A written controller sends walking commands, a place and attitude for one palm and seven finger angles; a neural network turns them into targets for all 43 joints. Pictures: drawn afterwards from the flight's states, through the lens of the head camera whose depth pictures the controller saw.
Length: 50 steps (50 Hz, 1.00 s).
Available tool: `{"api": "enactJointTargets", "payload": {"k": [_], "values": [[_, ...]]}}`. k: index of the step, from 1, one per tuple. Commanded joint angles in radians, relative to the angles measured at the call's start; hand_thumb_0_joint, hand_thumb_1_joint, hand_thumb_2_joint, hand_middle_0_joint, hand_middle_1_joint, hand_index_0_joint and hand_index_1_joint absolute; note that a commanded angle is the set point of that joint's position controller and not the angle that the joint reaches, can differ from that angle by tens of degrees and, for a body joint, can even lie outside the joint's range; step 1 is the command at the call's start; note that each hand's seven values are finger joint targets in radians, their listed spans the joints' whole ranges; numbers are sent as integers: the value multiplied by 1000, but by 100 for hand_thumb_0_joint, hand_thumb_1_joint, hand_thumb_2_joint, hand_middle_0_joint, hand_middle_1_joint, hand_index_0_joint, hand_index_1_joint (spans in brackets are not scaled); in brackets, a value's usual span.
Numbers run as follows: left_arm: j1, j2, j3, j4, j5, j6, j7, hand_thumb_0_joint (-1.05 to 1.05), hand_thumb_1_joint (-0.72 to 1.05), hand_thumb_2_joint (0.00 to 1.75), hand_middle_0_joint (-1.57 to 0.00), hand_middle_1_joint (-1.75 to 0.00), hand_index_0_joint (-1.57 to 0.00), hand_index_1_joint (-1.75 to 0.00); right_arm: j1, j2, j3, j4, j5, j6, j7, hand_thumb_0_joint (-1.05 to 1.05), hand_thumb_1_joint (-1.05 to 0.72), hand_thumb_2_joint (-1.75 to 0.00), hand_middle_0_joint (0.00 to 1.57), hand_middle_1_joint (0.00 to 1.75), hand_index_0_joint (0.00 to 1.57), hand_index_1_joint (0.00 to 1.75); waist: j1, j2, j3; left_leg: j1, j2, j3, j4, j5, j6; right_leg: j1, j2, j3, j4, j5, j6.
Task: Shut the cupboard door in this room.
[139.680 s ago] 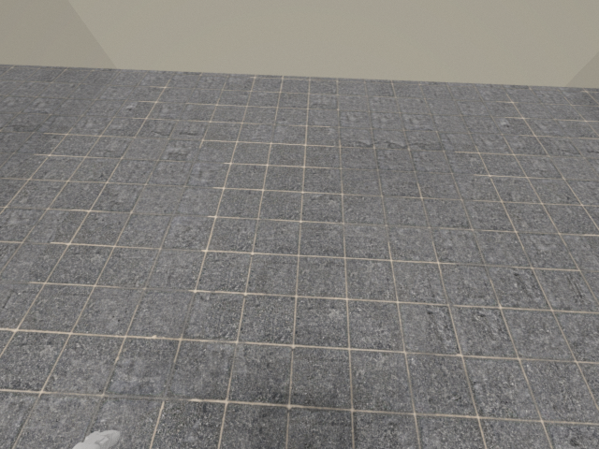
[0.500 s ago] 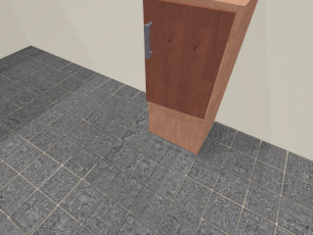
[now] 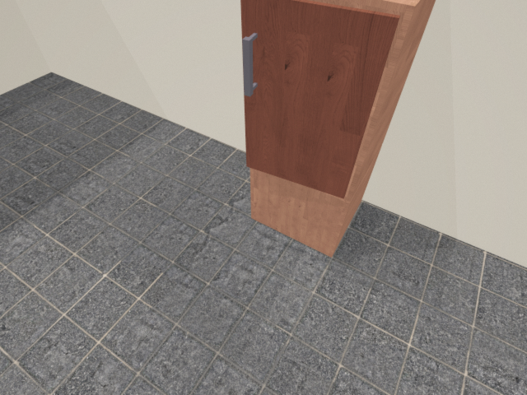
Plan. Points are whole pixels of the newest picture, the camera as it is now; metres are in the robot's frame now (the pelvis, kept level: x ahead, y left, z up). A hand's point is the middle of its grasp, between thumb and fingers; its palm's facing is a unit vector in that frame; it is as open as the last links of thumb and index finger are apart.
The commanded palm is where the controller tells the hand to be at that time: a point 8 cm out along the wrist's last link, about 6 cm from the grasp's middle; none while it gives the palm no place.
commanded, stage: walk to a spot facing it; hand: left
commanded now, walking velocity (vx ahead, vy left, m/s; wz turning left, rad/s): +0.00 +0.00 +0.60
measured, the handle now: (251, 65) +0.92 +0.08 +0.06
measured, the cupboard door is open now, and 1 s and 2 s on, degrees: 6 6 6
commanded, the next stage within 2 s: turn to face it in 1.78 s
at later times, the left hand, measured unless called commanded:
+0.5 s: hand out of the picture +0.01 +0.23 -0.18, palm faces +0.27 -0.93 -0.24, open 7.3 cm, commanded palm none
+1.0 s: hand out of the picture -0.07 +0.16 -0.17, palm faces +0.57 -0.77 -0.29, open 7.3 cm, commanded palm none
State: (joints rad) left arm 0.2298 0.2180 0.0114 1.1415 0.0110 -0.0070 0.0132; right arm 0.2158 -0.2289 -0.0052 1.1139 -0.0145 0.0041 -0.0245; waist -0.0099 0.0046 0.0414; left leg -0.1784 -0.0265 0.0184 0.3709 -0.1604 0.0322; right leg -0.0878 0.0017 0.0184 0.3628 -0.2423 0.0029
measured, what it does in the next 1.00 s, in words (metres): steps on the spot, turning left: right foot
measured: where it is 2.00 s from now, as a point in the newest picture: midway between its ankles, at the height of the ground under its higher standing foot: outside the picture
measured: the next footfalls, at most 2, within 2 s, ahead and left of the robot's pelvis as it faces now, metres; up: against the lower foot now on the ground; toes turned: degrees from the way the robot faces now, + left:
right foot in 0.74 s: +0.07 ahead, -0.14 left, +0.00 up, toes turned +28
left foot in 1.10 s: -0.05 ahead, +0.10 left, +0.00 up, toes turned +44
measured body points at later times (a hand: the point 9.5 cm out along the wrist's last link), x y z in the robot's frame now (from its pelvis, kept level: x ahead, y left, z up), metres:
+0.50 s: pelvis -0.01 +0.01 -0.01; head +0.04 +0.04 +0.44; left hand +0.00 +0.28 -0.16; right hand +0.08 -0.22 -0.15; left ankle +0.02 +0.09 -0.75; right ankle -0.01 -0.15 -0.68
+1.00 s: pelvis +0.01 -0.04 -0.01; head +0.06 -0.02 +0.44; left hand -0.10 +0.20 -0.14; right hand +0.23 -0.21 -0.16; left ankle -0.07 +0.08 -0.70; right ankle +0.04 -0.16 -0.75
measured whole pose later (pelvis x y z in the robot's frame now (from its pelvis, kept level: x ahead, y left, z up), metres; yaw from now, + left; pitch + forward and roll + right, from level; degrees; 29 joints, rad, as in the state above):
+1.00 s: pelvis +0.01 -0.04 -0.01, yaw +37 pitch +0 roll +3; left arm 0.24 0.21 0.05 0.90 0.03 0.01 0.02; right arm 0.17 -0.26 -0.08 0.91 -0.02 0.09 0.03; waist -0.02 -0.01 0.12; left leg -0.43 0.00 0.03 0.90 -0.44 -0.05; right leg -0.18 -0.11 -0.12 0.53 -0.35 0.01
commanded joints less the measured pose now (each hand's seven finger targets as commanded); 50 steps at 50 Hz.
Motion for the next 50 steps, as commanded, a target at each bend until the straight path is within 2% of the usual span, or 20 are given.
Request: {"api": "enactJointTargets", "payload": {"k": [1,6,10,13,14,15,16,17,19,21,29,34,35,36,37,38,39,41,45,50], "values": [[59,103,24,-39,-1,1,19,0,90,90,-20,-30,-20,-30,35,-87,-16,-44,5,-8,-5,0,-90,-90,20,30,20,30,4,-11,3,13,118,-124,-26,138,0,-65,-110,41,-29,115,-29],[59,146,54,-88,2,18,25,0,90,90,-20,-30,-20,-30,18,-105,-34,-94,3,15,2,0,-90,-90,20,30,20,30,17,-19,6,-116,88,-146,74,125,-3,-45,-159,24,34,113,-54],[9,178,79,-153,7,21,29,0,90,90,-20,-30,-20,-30,17,-82,-56,-142,-4,34,9,0,-90,-90,20,30,20,30,6,-159,6,-178,33,-44,342,-84,-38,-81,-318,81,3,160,-156],[-49,181,90,-196,17,22,34,0,90,90,-20,-30,-20,-30,38,-76,-66,-168,-2,35,22,0,-90,-90,20,30,20,30,-24,-126,33,-160,93,-31,307,-215,-45,-118,-363,-3,111,314,-155],[-44,175,90,-207,14,26,31,0,90,90,-20,-30,-20,-30,81,-93,-67,-165,-4,30,25,0,-90,-90,20,30,20,30,-38,-16,11,-75,121,-86,165,31,-23,-168,-296,-82,242,244,-89],[-2,128,85,-219,5,32,25,0,90,90,-20,-30,-20,-30,113,-152,-73,-171,-16,23,21,0,-90,-90,20,30,20,30,-34,231,-3,-34,237,-338,47,336,50,-259,-132,-168,439,-12,4],[-18,121,75,-241,2,38,25,0,90,90,-20,-30,-20,-30,151,-193,-84,-163,-22,24,11,0,-90,-90,20,30,20,30,-50,317,-23,18,339,-542,-69,357,143,-352,-43,-107,631,-380,30],[-61,124,80,-252,9,49,27,0,90,90,-20,-30,-20,-30,176,-209,-90,-155,-22,28,2,0,-90,-90,20,30,20,30,-63,224,-44,2,343,-579,-106,191,137,-392,-49,-4,745,-356,19],[-74,122,85,-256,13,41,19,0,90,90,-20,-30,-20,-30,107,-193,-85,-182,-21,24,-6,0,-90,-90,20,30,20,30,-27,84,-19,-45,290,-511,-116,-6,117,-434,-67,41,782,-205,29],[-62,114,85,-256,13,32,10,0,90,90,-20,-30,-20,-30,73,-178,-83,-198,-17,15,-7,0,-90,-90,20,30,20,30,-13,55,-53,-20,248,-457,-109,0,121,-438,-64,35,741,-140,42],[-67,105,81,-299,12,35,10,0,90,90,-20,-30,-20,-30,59,-199,-105,-213,-20,34,3,0,-90,-90,20,30,20,30,-28,140,-80,-23,193,-487,-97,-67,127,-367,-4,8,501,-179,53],[65,136,89,-278,6,35,16,0,90,90,-20,-30,-20,-30,-24,-196,-117,-255,-15,49,10,0,-90,-90,20,30,20,30,31,176,-87,-203,112,-484,-70,-161,72,-89,39,-17,202,-111,30],[112,160,97,-268,8,30,20,0,90,90,-20,-30,-20,-30,-43,-171,-116,-266,-8,53,12,0,-90,-90,20,30,20,30,55,118,-79,-307,62,-437,-18,-227,31,31,4,10,46,-81,14],[125,249,112,-281,23,18,28,0,90,90,-20,-30,-20,-30,-19,-115,-112,-273,4,55,20,0,-90,-90,20,30,20,30,57,-114,-82,-448,-54,-296,239,-333,-41,106,-219,289,-148,-253,-64],[36,285,109,-308,28,22,31,0,90,90,-20,-30,-20,-30,-9,-93,-116,-285,-6,50,20,0,-90,-90,20,30,20,30,36,-243,-13,-494,-123,-127,610,-387,-83,-63,-479,498,-241,-318,-178],[-81,268,100,-343,16,28,35,0,90,90,-20,-30,-20,-30,30,-125,-122,-280,-19,59,28,0,-90,-90,20,30,20,30,-32,-143,-12,-411,-49,-144,805,-359,-66,-223,-465,394,-195,-283,-191],[-111,203,93,-345,15,15,36,0,90,90,-20,-30,-20,-30,26,-107,-116,-266,-19,61,34,0,-90,-90,20,30,20,30,-45,-168,4,-424,-12,-133,865,-307,-66,-219,-372,329,-150,-183,-170],[-116,154,80,-336,17,4,33,0,90,90,-20,-30,-20,-30,25,-101,-106,-270,-10,55,47,0,-90,-90,20,30,20,30,-58,-196,9,-430,25,-82,855,-249,-82,-140,-299,120,-43,173,-147],[69,198,93,-293,17,-4,32,0,90,90,-20,-30,-20,-30,-90,-67,-78,-299,-2,49,49,0,-90,-90,20,30,20,30,32,-170,-48,-394,24,10,604,-294,-93,85,-306,20,86,632,-133],[112,225,108,-285,22,5,28,0,90,90,-20,-30,-20,-30,-132,-60,-66,-313,5,43,51,0,-90,-90,20,30,20,30,50,-252,-48,-275,17,72,380,-287,-66,89,-327,-35,139,708,-108]]}}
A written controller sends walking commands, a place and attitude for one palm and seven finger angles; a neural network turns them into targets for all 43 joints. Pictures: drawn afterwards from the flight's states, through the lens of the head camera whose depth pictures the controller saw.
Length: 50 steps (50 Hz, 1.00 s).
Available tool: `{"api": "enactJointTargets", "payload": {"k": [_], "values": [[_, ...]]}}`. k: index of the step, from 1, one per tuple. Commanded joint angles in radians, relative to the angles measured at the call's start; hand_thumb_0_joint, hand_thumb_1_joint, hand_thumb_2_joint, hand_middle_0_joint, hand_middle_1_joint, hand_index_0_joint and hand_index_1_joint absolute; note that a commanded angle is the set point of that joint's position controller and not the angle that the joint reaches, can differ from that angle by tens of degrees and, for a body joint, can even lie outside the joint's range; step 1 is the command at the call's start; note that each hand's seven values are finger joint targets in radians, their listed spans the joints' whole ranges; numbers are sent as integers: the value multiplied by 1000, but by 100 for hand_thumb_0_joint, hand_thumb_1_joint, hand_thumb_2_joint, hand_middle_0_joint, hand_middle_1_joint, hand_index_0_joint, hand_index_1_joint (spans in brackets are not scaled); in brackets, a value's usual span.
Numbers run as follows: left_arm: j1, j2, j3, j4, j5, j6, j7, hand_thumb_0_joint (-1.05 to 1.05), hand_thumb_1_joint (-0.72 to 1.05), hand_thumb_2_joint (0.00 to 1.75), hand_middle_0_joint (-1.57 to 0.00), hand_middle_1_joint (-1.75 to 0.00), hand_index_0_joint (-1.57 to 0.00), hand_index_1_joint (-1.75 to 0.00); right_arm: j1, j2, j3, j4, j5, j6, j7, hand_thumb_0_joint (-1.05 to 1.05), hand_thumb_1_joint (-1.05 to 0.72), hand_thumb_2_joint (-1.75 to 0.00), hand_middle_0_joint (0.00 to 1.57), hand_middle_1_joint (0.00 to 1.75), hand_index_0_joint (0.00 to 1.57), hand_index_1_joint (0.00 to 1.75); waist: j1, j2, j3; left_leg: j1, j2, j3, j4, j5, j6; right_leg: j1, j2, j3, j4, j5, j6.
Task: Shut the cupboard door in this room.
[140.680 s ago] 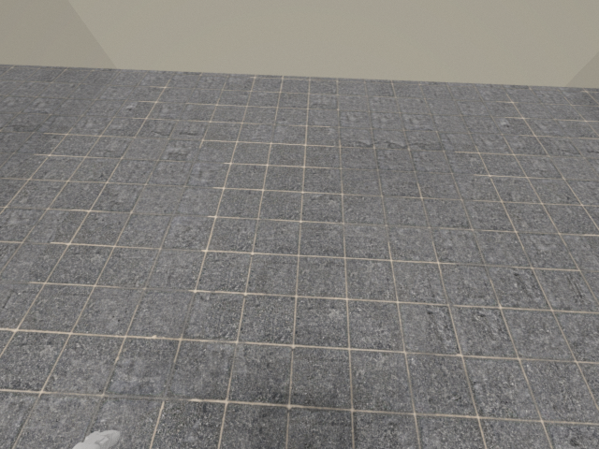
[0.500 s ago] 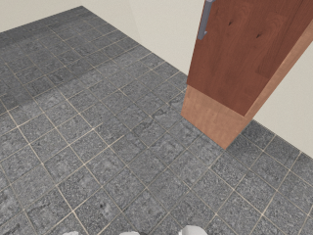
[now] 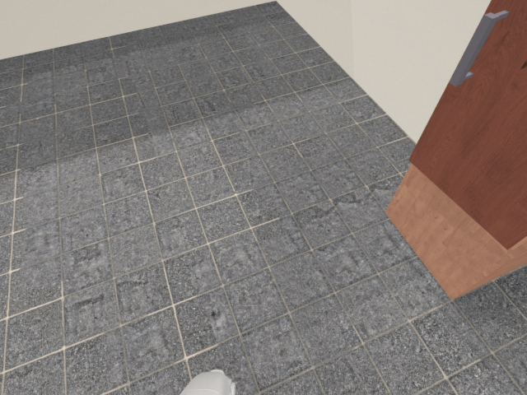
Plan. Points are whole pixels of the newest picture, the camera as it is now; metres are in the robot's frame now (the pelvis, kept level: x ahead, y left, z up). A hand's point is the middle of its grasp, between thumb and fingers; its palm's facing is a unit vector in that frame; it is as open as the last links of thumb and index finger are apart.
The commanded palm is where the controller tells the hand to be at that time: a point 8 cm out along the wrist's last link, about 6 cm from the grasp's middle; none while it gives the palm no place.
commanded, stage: walk to a spot facing it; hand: left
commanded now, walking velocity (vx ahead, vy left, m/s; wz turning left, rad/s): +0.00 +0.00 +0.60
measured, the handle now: (477, 50) +0.80 -0.45 +0.07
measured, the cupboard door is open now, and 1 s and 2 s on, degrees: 6 6 6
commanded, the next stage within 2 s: turn to face it in 0.78 s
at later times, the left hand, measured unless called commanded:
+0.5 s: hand out of the picture +0.10 +0.22 -0.15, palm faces +0.34 -0.89 -0.30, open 7.3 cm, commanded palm none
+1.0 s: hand out of the picture +0.11 +0.27 -0.18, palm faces +0.60 -0.76 -0.23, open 7.4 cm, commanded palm none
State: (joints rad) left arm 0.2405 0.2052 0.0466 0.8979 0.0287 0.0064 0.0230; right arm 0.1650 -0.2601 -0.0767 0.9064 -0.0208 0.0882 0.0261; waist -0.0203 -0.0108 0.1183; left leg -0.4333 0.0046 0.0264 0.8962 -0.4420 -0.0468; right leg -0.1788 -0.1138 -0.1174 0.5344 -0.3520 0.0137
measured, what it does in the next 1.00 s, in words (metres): walks ahead, turning left: left foot, then right foot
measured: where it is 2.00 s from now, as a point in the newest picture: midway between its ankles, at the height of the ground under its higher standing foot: (225, 343)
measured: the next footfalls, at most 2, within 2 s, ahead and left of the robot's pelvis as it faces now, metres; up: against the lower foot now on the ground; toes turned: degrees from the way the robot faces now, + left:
left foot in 0.10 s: +0.04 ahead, +0.15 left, +0.00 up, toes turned +7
right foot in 0.40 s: +0.18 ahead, -0.10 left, +0.00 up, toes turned +10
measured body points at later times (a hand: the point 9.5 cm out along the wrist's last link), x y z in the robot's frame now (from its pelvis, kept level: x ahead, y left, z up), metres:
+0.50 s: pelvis +0.09 +0.00 -0.01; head +0.12 -0.02 +0.44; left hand +0.08 +0.27 -0.13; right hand +0.20 -0.24 -0.17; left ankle +0.01 +0.12 -0.67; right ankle +0.14 -0.10 -0.74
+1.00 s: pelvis +0.21 +0.10 -0.02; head +0.25 +0.13 +0.43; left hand +0.08 +0.32 -0.17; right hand +0.45 -0.03 -0.15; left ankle +0.21 +0.20 -0.74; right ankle +0.27 -0.04 -0.67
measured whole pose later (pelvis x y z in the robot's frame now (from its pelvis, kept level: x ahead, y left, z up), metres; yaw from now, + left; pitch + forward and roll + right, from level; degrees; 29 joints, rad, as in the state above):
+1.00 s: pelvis +0.21 +0.10 -0.02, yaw +35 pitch +0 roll +0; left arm 0.27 0.22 0.08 0.96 0.03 0.01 0.00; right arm 0.12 -0.21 -0.02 0.89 -0.04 -0.01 0.00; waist 0.03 -0.03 0.11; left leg -0.38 -0.02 0.09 0.62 -0.24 0.06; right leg -0.49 -0.14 -0.05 1.13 -0.40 0.04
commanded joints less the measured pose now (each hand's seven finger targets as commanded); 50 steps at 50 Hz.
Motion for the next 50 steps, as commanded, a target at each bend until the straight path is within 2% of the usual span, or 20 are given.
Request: {"api": "enactJointTargets", "payload": {"k": [1,3,5,6,8,18,19,20,21,22,26,31,36,38,40,41,42,43,45,50], "values": [[91,238,73,-41,6,-8,17,0,90,90,-20,-30,-20,-30,-66,-38,3,-102,13,-44,1,0,-90,-90,20,30,20,30,48,-236,-126,27,-16,71,-216,22,18,160,-213,84,-4,804,-106],[72,228,74,-51,-9,-7,10,0,90,90,-20,-30,-20,-30,54,-78,-5,-72,2,-58,-2,0,-90,-90,20,30,20,30,-20,-133,-194,283,-19,60,-451,222,45,48,-183,8,167,649,-36],[17,126,41,-132,-10,-5,-9,0,90,90,-20,-30,-20,-30,198,-276,-51,-41,-13,-64,-14,0,-90,-90,20,30,20,30,-97,346,-238,551,396,-502,-548,483,284,-446,18,-28,560,-329,55],[-79,146,40,-169,3,2,-9,0,90,90,-20,-30,-20,-30,238,-269,-49,-27,-10,-64,-20,0,-90,-90,20,30,20,30,-118,192,-191,482,412,-519,-568,240,311,-502,-5,67,604,-317,43],[-145,141,50,-153,-2,-3,-19,0,90,90,-20,-30,-20,-30,159,-206,-33,-51,-15,-77,-35,0,-90,-90,20,30,20,30,-89,227,-85,326,308,-477,-612,36,264,-519,-17,117,612,-172,41],[91,139,60,-67,4,-25,-52,0,90,90,-20,-30,-20,-30,-6,-170,-29,-77,-10,-85,-29,0,-90,-90,20,30,20,30,72,117,-64,-64,114,-326,-513,-208,179,38,111,8,71,58,50],[188,180,72,-46,9,-37,-45,0,90,90,-20,-30,-20,-30,-26,-133,-20,-88,-2,-88,-28,0,-90,-90,20,30,20,30,122,-10,-90,-201,35,-263,-352,-215,143,209,46,104,-67,-53,34],[273,274,91,-38,23,-50,-25,0,90,90,-20,-30,-20,-30,-8,-47,-1,-112,10,-95,-24,0,-90,-90,20,30,20,30,162,-314,-137,-365,-98,-87,11,-211,77,327,-248,481,-279,-360,-58],[266,286,85,-46,7,-45,-13,0,90,90,-20,-30,-20,-30,-46,-63,-7,-130,1,-94,-16,0,-90,-90,20,30,20,30,148,-283,-93,-373,-52,-102,258,-199,68,206,-390,702,-422,-508,-136],[193,266,84,-57,6,-50,-4,0,90,90,-20,-30,-20,-30,-42,-75,-14,-125,-9,-93,-11,0,-90,-90,20,30,20,30,100,-237,-57,-374,6,-139,385,-111,70,92,-399,734,-431,-561,-171],[54,127,54,-53,4,-78,-6,0,90,90,-20,-30,-20,-30,5,-7,-6,-64,-6,-79,20,0,-90,-90,20,30,20,30,7,-138,-56,-248,78,-60,328,154,40,10,-234,160,-343,6,-95],[177,122,49,26,2,-88,-4,0,90,90,-20,-30,-20,-30,-70,39,13,-76,-3,-76,33,0,-90,-90,20,30,20,30,47,-128,-62,-270,64,39,95,175,41,204,-221,-43,-275,481,-87],[190,146,54,44,4,-81,-2,0,90,90,-20,-30,-20,-30,-144,27,21,-108,-3,-86,40,0,-90,-90,20,30,20,30,56,-150,-47,-153,56,93,-167,147,75,227,-272,-105,-191,629,-80],[153,179,65,32,1,-78,-2,0,90,90,-20,-30,-20,-30,-68,4,13,-96,-6,-93,32,0,-90,-90,20,30,20,30,9,-142,-94,14,2,136,-232,122,103,193,-281,-145,-69,772,-73],[129,185,66,17,-9,-69,-12,0,90,90,-20,-30,-20,-30,156,-89,-14,-38,-14,-98,17,0,-90,-90,20,30,20,30,-110,-29,-222,422,-14,108,-371,222,130,-19,-220,-197,289,591,-21],[137,124,59,-24,-18,-59,-31,0,90,90,-20,-30,-20,-30,264,-241,-50,-23,-26,-103,5,0,-90,-90,20,30,20,30,-144,277,-306,652,293,-363,-433,300,253,-365,-50,-182,643,-94,50],[26,125,47,-96,-14,-52,-30,0,90,90,-20,-30,-20,-30,326,-297,-59,-8,-8,-100,-12,0,-90,-90,20,30,20,30,-173,213,-322,660,430,-586,-549,383,340,-523,0,-7,791,-276,44],[-4,113,56,-132,-12,-58,-25,0,90,90,-20,-30,-20,-30,280,-294,-51,-25,-12,-100,-16,0,-90,-90,20,30,20,30,-134,67,-223,461,463,-560,-577,179,338,-515,-25,55,819,-234,32],[34,76,49,-68,-1,-38,-20,0,90,90,-20,-30,-20,-30,97,-175,-13,-69,-7,-115,-33,0,-90,-90,20,30,20,30,-56,209,-155,241,338,-395,-633,44,251,-476,-57,100,756,-107,28],[128,6,9,38,-2,-2,-17,0,90,90,-20,-30,-20,-30,39,-63,30,-23,-10,-124,-57,0,-90,-90,20,30,20,30,25,78,-167,154,261,-148,-608,326,224,-245,-2,86,398,-11,22]]}}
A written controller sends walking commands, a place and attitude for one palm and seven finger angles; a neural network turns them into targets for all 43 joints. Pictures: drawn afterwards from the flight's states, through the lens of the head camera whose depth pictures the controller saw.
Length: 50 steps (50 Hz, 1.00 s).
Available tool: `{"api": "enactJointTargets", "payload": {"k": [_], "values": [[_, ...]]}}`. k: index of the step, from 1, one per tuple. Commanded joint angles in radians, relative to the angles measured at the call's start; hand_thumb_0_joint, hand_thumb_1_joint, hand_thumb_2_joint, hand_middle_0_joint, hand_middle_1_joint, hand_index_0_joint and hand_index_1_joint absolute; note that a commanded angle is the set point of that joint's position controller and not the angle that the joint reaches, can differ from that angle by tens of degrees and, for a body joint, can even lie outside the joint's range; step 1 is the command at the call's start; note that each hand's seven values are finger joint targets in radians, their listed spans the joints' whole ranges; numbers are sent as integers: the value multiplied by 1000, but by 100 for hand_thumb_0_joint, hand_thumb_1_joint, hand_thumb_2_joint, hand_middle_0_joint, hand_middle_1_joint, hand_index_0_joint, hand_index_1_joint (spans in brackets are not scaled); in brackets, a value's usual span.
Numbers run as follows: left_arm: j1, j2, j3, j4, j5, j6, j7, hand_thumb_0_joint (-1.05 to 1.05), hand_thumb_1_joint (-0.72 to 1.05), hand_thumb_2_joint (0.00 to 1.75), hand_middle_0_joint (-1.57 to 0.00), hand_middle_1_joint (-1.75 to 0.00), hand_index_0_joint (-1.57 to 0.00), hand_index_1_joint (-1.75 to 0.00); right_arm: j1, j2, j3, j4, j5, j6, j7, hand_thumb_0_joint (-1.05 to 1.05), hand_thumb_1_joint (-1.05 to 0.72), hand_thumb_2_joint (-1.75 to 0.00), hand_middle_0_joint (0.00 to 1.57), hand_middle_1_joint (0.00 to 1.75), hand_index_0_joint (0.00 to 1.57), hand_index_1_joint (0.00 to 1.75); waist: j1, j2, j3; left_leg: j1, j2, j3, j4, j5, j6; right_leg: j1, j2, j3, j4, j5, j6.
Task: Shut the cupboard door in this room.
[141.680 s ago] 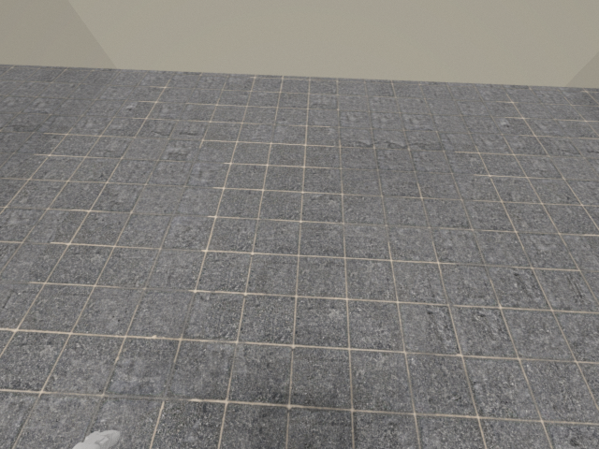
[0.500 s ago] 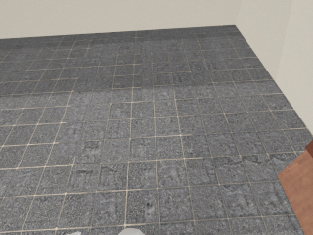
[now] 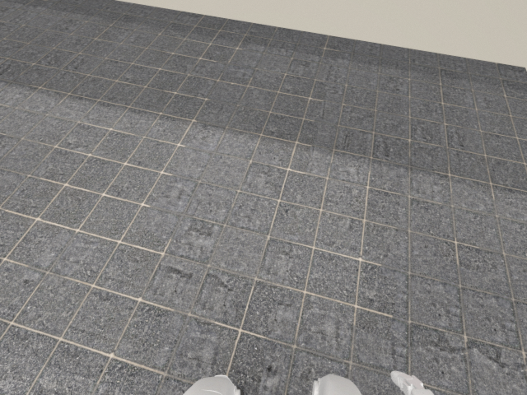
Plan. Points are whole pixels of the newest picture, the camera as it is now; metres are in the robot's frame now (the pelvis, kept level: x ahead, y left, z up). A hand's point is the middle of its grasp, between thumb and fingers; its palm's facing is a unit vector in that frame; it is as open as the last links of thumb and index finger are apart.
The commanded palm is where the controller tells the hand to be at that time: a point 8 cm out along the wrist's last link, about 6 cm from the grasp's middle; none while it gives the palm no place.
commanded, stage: turn to face it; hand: left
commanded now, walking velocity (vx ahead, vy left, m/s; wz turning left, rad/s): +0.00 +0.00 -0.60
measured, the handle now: out of the picture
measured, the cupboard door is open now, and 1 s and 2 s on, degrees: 6 6 6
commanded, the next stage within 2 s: none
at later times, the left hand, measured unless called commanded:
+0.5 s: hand (174, 338) +0.22 +0.18 -0.17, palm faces -0.20 -0.96 -0.20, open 7.3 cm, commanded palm none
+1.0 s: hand (231, 277) +0.33 +0.09 -0.14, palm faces -0.55 -0.80 -0.25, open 7.3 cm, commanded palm none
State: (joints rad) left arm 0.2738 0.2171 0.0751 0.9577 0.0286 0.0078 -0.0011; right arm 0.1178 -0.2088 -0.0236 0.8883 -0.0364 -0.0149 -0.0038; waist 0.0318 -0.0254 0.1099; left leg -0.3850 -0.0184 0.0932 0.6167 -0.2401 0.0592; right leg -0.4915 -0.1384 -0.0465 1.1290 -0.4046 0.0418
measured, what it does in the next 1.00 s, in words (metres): walks ahead, turning right: right foot, then left foot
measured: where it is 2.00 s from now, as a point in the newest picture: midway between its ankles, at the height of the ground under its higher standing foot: outside the picture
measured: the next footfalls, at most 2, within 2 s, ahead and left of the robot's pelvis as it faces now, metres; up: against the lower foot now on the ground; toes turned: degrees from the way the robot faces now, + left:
right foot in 0.16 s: +0.14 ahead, -0.14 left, +0.00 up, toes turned -7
left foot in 0.44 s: +0.17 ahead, +0.11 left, +0.00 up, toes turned -13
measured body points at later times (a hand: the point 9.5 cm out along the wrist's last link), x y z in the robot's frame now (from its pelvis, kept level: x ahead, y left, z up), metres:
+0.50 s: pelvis +0.11 +0.01 +0.01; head +0.15 +0.01 +0.46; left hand +0.23 +0.23 -0.15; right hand +0.12 -0.26 -0.12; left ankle +0.13 +0.12 -0.72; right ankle +0.09 -0.13 -0.70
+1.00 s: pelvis +0.13 -0.01 +0.01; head +0.17 -0.05 +0.46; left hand +0.36 +0.14 -0.12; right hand +0.05 -0.28 -0.13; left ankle +0.20 +0.10 -0.67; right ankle +0.08 -0.11 -0.72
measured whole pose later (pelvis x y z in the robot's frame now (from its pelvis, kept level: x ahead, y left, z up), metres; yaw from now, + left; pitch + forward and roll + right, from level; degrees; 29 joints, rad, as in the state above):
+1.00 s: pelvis +0.13 -0.01 +0.01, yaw -34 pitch +1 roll +0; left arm 0.15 0.22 0.05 0.87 0.03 0.05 -0.01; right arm 0.18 -0.25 -0.05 0.88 -0.02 0.06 -0.01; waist -0.02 0.01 0.10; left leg -0.45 0.06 0.04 0.94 -0.43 -0.07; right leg -0.29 0.02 0.05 0.53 -0.26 -0.02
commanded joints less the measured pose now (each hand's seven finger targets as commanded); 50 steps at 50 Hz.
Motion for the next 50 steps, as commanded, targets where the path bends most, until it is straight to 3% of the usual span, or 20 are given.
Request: {"api": "enactJointTargets", "payload": {"k": [1,6,7,9,10,14,18,20,21,22,23,25,27,34,37,38,39,40,44,50], "values": [[95,-11,-25,-15,-3,-4,8,0,90,90,-20,-30,-20,-30,79,-114,-21,7,5,-18,-28,0,-90,-90,20,30,20,30,-19,97,-157,100,282,-187,-320,134,111,117,39,6,-285,55,-8],[115,46,-5,-8,1,1,2,0,90,90,-20,-30,-20,-30,42,-111,-34,32,16,12,-19,0,-90,-90,20,30,20,30,19,74,-47,-16,231,-69,-205,-79,29,292,100,18,-555,247,-20],[122,76,3,-14,3,-3,2,0,90,90,-20,-30,-20,-30,39,-96,-34,25,18,17,-16,0,-90,-90,20,30,20,30,26,13,-34,0,173,-20,-121,-130,-9,263,63,117,-638,297,-46],[102,191,20,-30,8,-11,6,0,90,90,-20,-30,-20,-30,88,-34,-31,4,24,29,-10,0,-90,-90,20,30,20,30,-1,-214,-65,-47,8,60,167,-330,-79,257,-182,474,-838,362,-194],[111,195,28,-28,0,-20,14,0,90,90,-20,-30,-20,-30,51,-59,-31,-7,23,36,-16,0,-90,-90,20,30,20,30,25,-315,-107,-89,27,-29,316,-387,-79,299,-195,561,-875,446,-255],[33,149,43,-50,1,-6,34,0,90,90,-20,-30,-20,-30,45,-58,-32,-5,32,21,-26,0,-90,-90,20,30,20,30,0,-86,-218,-132,46,-98,354,-285,-97,477,-118,381,-731,761,-257],[-26,160,53,-71,-1,12,27,0,90,90,-20,-30,-20,-30,91,-36,-27,-8,35,24,-32,0,-90,-90,20,30,20,30,-25,-100,-188,27,29,-75,39,-163,-102,358,-56,355,-703,663,-205],[-82,146,49,-88,-12,23,19,0,90,90,-20,-30,-20,-30,174,-60,-32,10,31,16,-37,0,-90,-90,20,30,20,30,-71,-89,-180,242,36,-64,-191,22,-99,190,12,322,-662,457,-131],[-81,101,40,-107,-19,28,11,0,90,90,-20,-30,-20,-30,184,-123,-44,4,24,9,-40,0,-90,-90,20,30,20,30,-69,59,-181,332,164,-199,-291,6,-60,53,108,258,-577,251,-81],[-89,54,30,-135,-23,29,0,0,90,90,-20,-30,-20,-30,194,-217,-59,-12,7,6,-44,0,-90,-90,20,30,20,30,-76,319,-147,317,395,-415,-367,59,41,-53,201,119,-398,-47,-31],[-115,83,32,-160,-16,24,-9,0,90,90,-20,-30,-20,-30,188,-233,-63,-34,4,12,-48,0,-90,-90,20,30,20,30,-79,253,-115,226,478,-455,-366,104,126,-43,167,82,-233,-156,-17],[-134,95,40,-135,-5,34,-17,0,90,90,-20,-30,-20,-30,162,-198,-51,-28,-2,4,-48,0,-90,-90,20,30,20,30,-55,203,-99,290,408,-322,-287,502,115,-101,138,84,-59,-114,-4],[-143,80,30,-133,-12,39,-26,0,90,90,-20,-30,-20,-30,139,-180,-47,-38,-1,6,-50,0,-90,-90,20,30,20,30,-48,188,-106,328,361,-175,-228,657,94,-79,119,47,-84,-90,3],[-188,78,15,-169,-9,42,-36,0,90,90,-20,-30,-20,-30,168,-211,-65,-24,3,19,-36,0,-90,-90,20,30,20,30,-69,227,-110,303,366,-53,-182,568,55,110,142,-43,-380,0,-26],[-66,121,27,-145,-7,29,-32,0,90,90,-20,-30,-20,-30,121,-222,-70,-39,14,22,-27,0,-90,-90,20,30,20,30,9,152,-147,194,323,18,5,445,-21,355,138,-39,-650,251,-54],[13,209,43,-125,2,15,-20,0,90,90,-20,-30,-20,-30,120,-177,-65,-61,27,23,-19,0,-90,-90,20,30,20,30,38,-54,-211,24,230,98,218,205,-85,549,-30,162,-727,487,-115],[72,292,59,-106,-2,7,-6,0,90,90,-20,-30,-20,-30,65,-121,-48,-109,29,28,-18,0,-90,-90,20,30,20,30,64,-249,-204,-200,77,73,461,-400,-130,590,-250,448,-750,851,-248],[71,294,58,-111,-13,14,8,0,90,90,-20,-30,-20,-30,28,-135,-44,-117,27,43,-29,0,-90,-90,20,30,20,30,68,-168,-178,-239,103,-87,560,-407,-122,525,-261,453,-752,792,-299],[-133,204,36,-178,-5,18,20,0,90,90,-20,-30,-20,-30,67,-128,-44,-77,22,49,-20,0,-90,-90,20,30,20,30,-35,-120,-155,-148,124,-97,513,-207,-140,338,-106,295,-752,573,-238],[-134,228,50,-176,3,24,5,0,90,90,-20,-30,-20,-30,98,-105,-41,-86,28,40,-18,0,-90,-90,20,30,20,30,-37,-135,-144,0,61,-52,158,-172,-132,258,-58,351,-736,450,-216]]}}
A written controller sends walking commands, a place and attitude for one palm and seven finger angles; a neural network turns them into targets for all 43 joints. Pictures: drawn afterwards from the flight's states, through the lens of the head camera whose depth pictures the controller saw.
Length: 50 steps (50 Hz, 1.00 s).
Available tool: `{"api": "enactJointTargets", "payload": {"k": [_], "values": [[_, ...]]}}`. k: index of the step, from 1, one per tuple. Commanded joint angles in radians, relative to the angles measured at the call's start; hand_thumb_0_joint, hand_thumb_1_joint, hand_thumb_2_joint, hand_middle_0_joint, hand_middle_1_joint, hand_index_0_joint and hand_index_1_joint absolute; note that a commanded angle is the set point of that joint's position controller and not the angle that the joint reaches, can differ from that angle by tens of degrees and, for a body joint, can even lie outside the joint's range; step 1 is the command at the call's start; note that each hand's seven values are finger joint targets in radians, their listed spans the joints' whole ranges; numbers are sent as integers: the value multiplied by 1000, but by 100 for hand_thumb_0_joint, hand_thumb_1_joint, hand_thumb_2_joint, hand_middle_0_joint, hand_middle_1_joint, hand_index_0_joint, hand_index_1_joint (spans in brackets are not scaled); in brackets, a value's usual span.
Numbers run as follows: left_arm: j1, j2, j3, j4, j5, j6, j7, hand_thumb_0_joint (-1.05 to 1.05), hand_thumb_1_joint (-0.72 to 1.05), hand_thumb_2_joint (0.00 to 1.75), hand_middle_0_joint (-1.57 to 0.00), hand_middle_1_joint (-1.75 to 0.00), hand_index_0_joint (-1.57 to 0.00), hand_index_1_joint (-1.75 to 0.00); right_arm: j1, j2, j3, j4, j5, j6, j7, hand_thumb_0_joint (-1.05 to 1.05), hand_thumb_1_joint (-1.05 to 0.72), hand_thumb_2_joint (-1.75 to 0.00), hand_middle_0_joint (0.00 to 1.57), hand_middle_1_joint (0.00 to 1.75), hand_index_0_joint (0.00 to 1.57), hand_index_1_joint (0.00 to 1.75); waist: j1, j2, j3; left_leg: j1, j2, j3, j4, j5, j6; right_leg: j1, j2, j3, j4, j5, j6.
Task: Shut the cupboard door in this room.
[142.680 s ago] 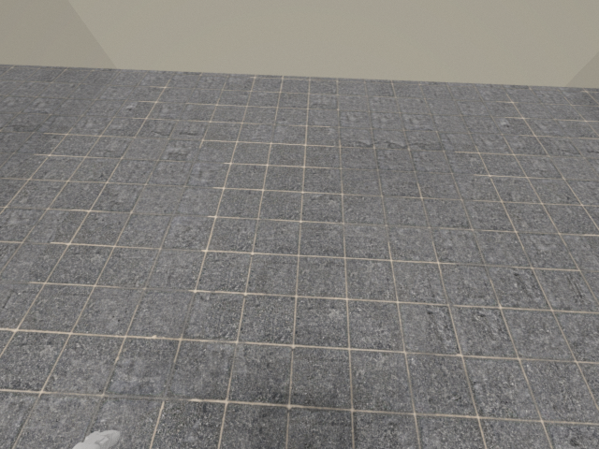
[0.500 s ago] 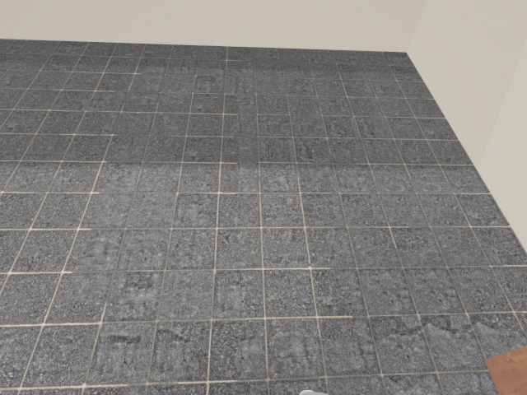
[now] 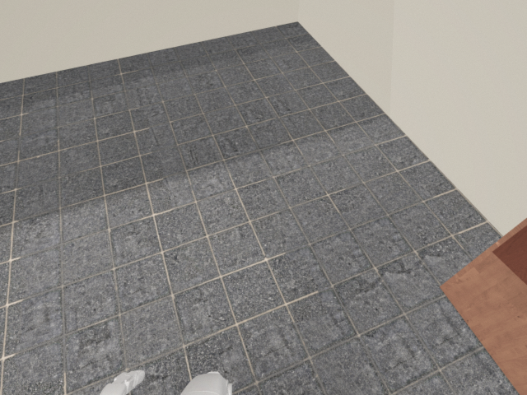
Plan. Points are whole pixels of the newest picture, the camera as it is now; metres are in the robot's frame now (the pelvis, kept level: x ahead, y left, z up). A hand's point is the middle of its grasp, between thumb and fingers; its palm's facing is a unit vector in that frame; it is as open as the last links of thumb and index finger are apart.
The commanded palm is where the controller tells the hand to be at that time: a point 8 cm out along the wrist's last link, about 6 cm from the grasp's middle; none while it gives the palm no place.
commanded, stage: turn to face it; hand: left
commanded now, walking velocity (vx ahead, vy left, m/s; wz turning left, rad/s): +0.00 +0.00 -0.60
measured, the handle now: out of the picture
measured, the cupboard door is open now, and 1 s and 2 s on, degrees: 6 6 6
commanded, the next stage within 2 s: take the last steps up to it in 1.64 s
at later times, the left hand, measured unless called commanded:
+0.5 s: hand (171, 362) +0.18 +0.18 -0.15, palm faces -0.28 -0.92 -0.28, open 7.3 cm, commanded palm none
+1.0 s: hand (210, 315) +0.27 +0.12 -0.16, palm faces -0.56 -0.80 -0.21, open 7.3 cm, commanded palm none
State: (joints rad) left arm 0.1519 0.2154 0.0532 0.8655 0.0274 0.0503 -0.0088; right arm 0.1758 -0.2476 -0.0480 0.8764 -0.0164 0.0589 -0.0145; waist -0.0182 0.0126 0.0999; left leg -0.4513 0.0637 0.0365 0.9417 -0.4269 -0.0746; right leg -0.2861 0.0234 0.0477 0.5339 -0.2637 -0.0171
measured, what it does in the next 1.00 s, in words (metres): steps on the spot, turning right: left foot, then right foot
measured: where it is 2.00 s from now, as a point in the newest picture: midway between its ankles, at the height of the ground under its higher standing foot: outside the picture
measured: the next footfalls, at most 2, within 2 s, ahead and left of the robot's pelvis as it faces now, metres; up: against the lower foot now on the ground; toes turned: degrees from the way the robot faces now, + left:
left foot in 0.10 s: +0.07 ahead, +0.15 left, +0.00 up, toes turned -1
right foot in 0.42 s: +0.02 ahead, -0.12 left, +0.00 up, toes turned -20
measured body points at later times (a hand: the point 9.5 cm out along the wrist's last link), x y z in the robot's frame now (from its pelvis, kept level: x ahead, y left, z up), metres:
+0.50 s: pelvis +0.02 +0.00 -0.01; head +0.06 -0.03 +0.44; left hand +0.20 +0.22 -0.13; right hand -0.01 -0.27 -0.16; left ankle +0.02 +0.14 -0.69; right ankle -0.01 -0.10 -0.74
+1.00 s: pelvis +0.05 +0.02 +0.00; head +0.10 -0.01 +0.45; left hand +0.30 +0.16 -0.14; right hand -0.05 -0.22 -0.14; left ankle +0.10 +0.13 -0.73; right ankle -0.03 -0.09 -0.70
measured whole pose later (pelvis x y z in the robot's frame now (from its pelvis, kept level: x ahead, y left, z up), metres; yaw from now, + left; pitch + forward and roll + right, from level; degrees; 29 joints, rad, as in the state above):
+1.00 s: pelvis +0.05 +0.02 +0.00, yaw -36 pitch +1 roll -2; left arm 0.11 0.25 0.08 0.88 0.02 0.08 -0.05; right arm 0.24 -0.22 -0.02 0.88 -0.04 0.02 -0.02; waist -0.01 0.01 0.11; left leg -0.22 0.14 0.18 0.54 -0.32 -0.02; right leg -0.39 -0.01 -0.06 0.83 -0.45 0.04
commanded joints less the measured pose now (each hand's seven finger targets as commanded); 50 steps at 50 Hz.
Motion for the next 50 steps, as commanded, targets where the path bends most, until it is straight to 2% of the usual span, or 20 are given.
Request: {"api": "enactJointTargets", "payload": {"k": [1,3,4,5,6,11,16,18,19,21,22,24,27,32,34,35,36,37,42,50], "values": [[-13,226,72,-79,3,-16,11,0,90,90,-20,-30,-20,-30,51,-66,-17,-72,9,-38,-9,0,-90,-90,20,30,20,30,8,-173,-138,100,-29,4,-237,39,5,43,-210,268,-124,310,-144],[-46,203,71,-87,-8,-10,9,0,90,90,-20,-30,-20,-30,133,-86,-17,-50,9,-53,-16,0,-90,-90,20,30,20,30,-36,-151,-164,264,-21,-3,-467,189,13,-37,-161,251,-50,249,-81],[-26,152,61,-103,-17,-4,4,0,90,90,-20,-30,-20,-30,146,-154,-28,-48,-1,-65,-21,0,-90,-90,20,30,20,30,-34,28,-175,374,117,-155,-600,197,65,-168,-53,173,64,86,-23],[-7,97,49,-119,-22,-6,-6,0,90,90,-20,-30,-20,-30,163,-251,-45,-59,-14,-68,-24,0,-90,-90,20,30,20,30,-36,311,-173,411,366,-394,-670,304,181,-288,53,5,301,-276,34],[-19,129,47,-131,-10,-13,-10,0,90,90,-20,-30,-20,-30,160,-251,-42,-75,-15,-66,-23,0,-90,-90,20,30,20,30,-39,231,-157,324,445,-430,-662,303,256,-269,1,3,479,-359,38],[-34,95,49,-93,-11,4,-37,0,90,90,-20,-30,-20,-30,47,-175,-25,-86,-19,-64,-34,0,-90,-90,20,30,20,30,6,191,-119,339,279,-56,-555,675,206,-236,-51,-82,506,-245,72],[-48,87,39,-93,-10,-5,-38,0,90,90,-20,-30,-20,-30,99,-201,-44,-50,-16,-53,-21,0,-90,-90,20,30,20,30,-23,215,-151,363,283,15,-482,669,180,-80,-10,-154,195,-169,46],[15,103,46,-73,-9,-9,-36,0,90,90,-20,-30,-20,-30,64,-206,-50,-54,-10,-46,-16,0,-90,-90,20,30,20,30,16,192,-151,284,268,58,-415,542,133,54,-2,-171,27,-9,32],[74,136,56,-54,-7,-13,-31,0,90,90,-20,-30,-20,-30,47,-198,-52,-63,-5,-44,-12,0,-90,-90,20,30,20,30,50,119,-155,191,237,84,-319,424,94,173,-31,-128,-79,85,12],[170,301,83,-26,-3,-28,-5,0,90,90,-20,-30,-20,-30,-30,-90,-26,-133,4,-34,-4,0,-90,-90,20,30,20,30,109,-281,-138,-149,19,103,95,-221,1,273,-414,370,-217,462,-172],[162,292,84,-30,-8,-25,8,0,90,90,-20,-30,-20,-30,-44,-109,-27,-123,6,-20,-14,0,-90,-90,20,30,20,30,104,-247,-135,-164,39,-25,203,-177,12,204,-398,382,-236,308,-213],[27,232,71,-59,-4,-19,17,0,90,90,-20,-30,-20,-30,-38,-123,-30,-99,2,-24,-13,0,-90,-90,20,30,20,30,45,-256,-79,-183,61,-65,240,-60,10,115,-322,314,-249,135,-194],[-18,209,61,-77,1,-25,16,0,90,90,-20,-30,-20,-30,15,-91,-23,-68,0,-30,-3,0,-90,-90,20,30,20,30,11,-157,-142,-47,31,-13,73,8,-5,92,-241,190,-179,275,-158],[18,234,73,-60,1,-20,11,0,90,90,-20,-30,-20,-30,23,-72,-18,-78,9,-40,-8,0,-90,-90,20,30,20,30,26,-165,-157,50,-24,12,-213,22,2,102,-227,265,-128,360,-157],[-19,220,71,-62,-7,-15,10,0,90,90,-20,-30,-20,-30,92,-82,-16,-59,12,-50,-15,0,-90,-90,20,30,20,30,-17,-172,-171,180,-26,4,-411,145,9,43,-193,266,-72,334,-107],[-30,186,65,-74,-14,-9,9,0,90,90,-20,-30,-20,-30,134,-120,-21,-48,7,-61,-19,0,-90,-90,20,30,20,30,-34,-91,-185,306,35,-54,-566,201,30,-58,-128,217,2,232,-54],[7,121,50,-88,-22,-6,-1,0,90,90,-20,-30,-20,-30,150,-212,-37,-47,-7,-69,-20,0,-90,-90,20,30,20,30,-26,194,-208,416,254,-286,-640,289,108,-214,16,83,195,-69,12],[-2,117,46,-111,-18,-10,-7,0,90,90,-20,-30,-20,-30,164,-262,-42,-64,-15,-64,-27,0,-90,-90,20,30,20,30,-35,283,-181,380,427,-411,-664,398,226,-278,30,-18,419,-364,42],[-51,105,47,-79,-11,2,-32,0,90,90,-20,-30,-20,-30,79,-170,-22,-71,-21,-69,-36,0,-90,-90,20,30,20,30,-1,163,-125,390,279,-86,-544,812,208,-278,-47,-51,555,-245,73],[-59,94,39,-84,-10,-3,-35,0,90,90,-20,-30,-20,-30,98,-203,-45,-36,-15,-53,-20,0,-90,-90,20,30,20,30,-10,212,-137,340,287,39,-467,668,160,-27,-13,-150,129,-108,33]]}}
